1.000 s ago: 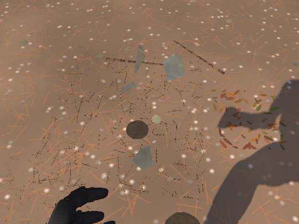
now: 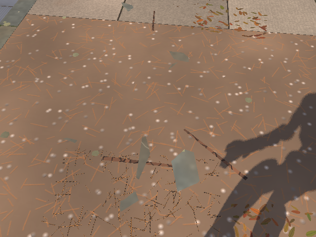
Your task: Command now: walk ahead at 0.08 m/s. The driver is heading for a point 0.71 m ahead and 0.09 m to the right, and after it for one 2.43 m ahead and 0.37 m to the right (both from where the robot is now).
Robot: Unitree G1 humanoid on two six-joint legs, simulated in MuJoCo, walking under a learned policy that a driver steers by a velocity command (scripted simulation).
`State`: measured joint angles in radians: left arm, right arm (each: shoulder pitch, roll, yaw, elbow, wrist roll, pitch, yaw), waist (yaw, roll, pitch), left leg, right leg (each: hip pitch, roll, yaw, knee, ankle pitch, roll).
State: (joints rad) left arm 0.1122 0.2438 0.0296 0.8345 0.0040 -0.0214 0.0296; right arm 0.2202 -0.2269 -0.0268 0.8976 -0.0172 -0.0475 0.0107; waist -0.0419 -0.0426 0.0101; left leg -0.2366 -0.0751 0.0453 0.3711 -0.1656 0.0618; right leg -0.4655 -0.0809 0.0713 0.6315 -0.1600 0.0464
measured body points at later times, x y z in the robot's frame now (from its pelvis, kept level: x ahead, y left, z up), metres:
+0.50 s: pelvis +0.05 -0.04 -0.01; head +0.07 -0.04 +0.44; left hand +0.16 +0.21 -0.15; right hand +0.11 -0.29 -0.15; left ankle +0.02 +0.09 -0.74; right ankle +0.07 -0.15 -0.74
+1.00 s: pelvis +0.07 -0.04 -0.01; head +0.06 -0.05 +0.44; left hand +0.12 +0.21 -0.16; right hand +0.04 -0.29 -0.17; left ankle +0.02 +0.09 -0.74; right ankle +0.07 -0.15 -0.73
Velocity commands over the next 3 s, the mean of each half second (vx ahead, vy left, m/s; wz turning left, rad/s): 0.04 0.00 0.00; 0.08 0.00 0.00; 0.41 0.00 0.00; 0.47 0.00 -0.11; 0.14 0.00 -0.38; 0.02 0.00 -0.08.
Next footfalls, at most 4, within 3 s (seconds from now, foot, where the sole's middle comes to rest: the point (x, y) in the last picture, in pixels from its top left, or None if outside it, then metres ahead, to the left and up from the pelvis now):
0.04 right None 0.11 -0.15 -0.78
1.52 left None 0.47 0.09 -0.78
2.06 right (187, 175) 0.77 -0.15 -0.78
2.54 left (138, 166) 0.82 0.08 -0.78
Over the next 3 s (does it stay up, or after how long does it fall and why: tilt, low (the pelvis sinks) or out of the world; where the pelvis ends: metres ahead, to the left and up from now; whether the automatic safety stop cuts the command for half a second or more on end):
stays up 0.75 -0.03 -0.01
